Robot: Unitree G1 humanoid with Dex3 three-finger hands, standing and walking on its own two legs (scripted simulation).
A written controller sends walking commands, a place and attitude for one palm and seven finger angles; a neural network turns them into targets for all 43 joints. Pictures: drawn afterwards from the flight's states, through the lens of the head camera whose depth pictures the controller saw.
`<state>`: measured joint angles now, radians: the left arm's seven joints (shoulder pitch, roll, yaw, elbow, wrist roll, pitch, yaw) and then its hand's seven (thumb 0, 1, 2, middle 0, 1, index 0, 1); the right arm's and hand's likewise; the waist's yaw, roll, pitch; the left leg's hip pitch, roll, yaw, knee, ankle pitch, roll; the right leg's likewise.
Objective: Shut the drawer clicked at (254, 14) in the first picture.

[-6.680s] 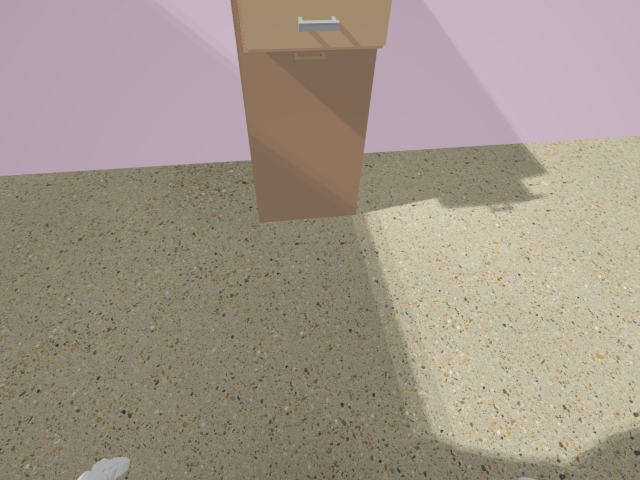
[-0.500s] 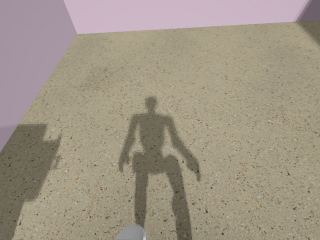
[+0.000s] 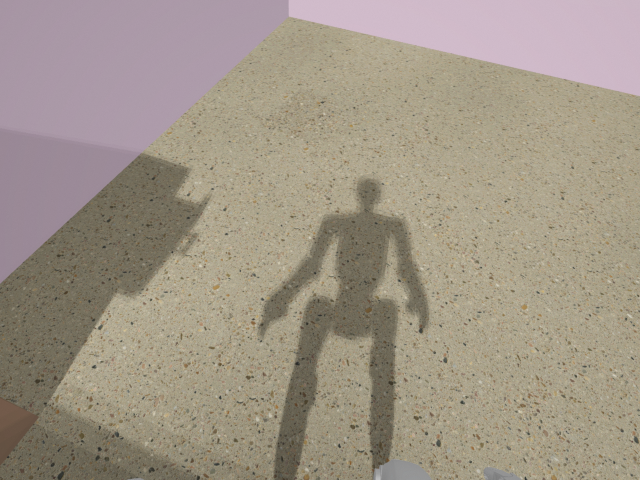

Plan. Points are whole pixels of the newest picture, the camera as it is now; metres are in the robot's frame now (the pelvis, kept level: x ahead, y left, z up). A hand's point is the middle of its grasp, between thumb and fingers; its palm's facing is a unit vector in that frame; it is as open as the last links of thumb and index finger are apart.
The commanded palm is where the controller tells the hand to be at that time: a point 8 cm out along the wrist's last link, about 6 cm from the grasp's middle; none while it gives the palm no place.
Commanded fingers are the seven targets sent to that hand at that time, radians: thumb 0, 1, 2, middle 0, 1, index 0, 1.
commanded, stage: turn to face it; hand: left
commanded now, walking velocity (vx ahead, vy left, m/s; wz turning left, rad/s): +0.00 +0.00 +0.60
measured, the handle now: out of the picture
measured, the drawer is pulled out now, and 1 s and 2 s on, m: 0.16 0.16 0.16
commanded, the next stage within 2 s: take the last steps up to it in 1.92 s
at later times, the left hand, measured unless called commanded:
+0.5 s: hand out of the picture +0.01 +0.15 -0.14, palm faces +0.31 -0.91 -0.28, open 7.4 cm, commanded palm none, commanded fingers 0.00 0.90 0.90 -0.20 -0.30 -0.20 -0.30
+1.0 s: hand out of the picture -0.11 +0.22 -0.16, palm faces +0.59 -0.77 -0.26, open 7.4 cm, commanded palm none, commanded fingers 0.00 0.90 0.90 -0.20 -0.30 -0.20 -0.30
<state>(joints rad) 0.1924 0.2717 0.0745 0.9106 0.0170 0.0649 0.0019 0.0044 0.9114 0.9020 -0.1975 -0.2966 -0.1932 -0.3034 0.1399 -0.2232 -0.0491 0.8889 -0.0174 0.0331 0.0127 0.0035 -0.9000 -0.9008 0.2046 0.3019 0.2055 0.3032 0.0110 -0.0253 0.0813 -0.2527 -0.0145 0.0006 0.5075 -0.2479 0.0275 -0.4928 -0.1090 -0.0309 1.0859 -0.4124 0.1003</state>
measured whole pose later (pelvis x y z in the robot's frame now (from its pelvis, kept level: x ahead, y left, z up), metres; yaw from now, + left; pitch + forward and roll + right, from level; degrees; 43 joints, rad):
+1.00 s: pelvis -0.05 -0.02 +0.00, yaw +35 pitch +0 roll -1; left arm 0.18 0.27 0.07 0.90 0.02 0.07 0.01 0.00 0.91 0.90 -0.20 -0.30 -0.19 -0.30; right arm 0.18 -0.21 -0.04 0.89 -0.02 0.03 0.01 0.00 -0.90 -0.90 0.21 0.30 0.21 0.30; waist 0.00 -0.02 0.06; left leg -0.26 -0.05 -0.03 0.47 -0.21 0.06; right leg -0.49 -0.10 -0.01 1.07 -0.37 0.10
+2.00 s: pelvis -0.08 -0.05 +0.00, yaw +66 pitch -2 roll +0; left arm 0.21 0.24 0.05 0.95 0.01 0.07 0.01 0.00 0.91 0.90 -0.20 -0.30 -0.19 -0.30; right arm 0.17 -0.18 -0.02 0.93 -0.02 0.02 0.00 0.00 -0.90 -0.90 0.21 0.30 0.21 0.30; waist 0.01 -0.02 0.06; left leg -0.19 -0.03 0.00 0.45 -0.22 0.04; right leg -0.43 -0.09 -0.03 1.01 -0.41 0.09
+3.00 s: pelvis +0.01 +0.12 +0.01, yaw +67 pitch -1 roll +1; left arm 0.25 0.20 0.07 1.05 0.03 0.00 -0.02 0.00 0.92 0.90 -0.19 -0.30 -0.19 -0.30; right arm 0.30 -0.15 -0.05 1.05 -0.02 -0.07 -0.02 -0.03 -0.95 -0.90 0.20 0.30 0.20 0.30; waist 0.00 -0.05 0.01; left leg -0.07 0.03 0.19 0.36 -0.26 0.02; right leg -0.57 -0.13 -0.05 1.04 -0.19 0.02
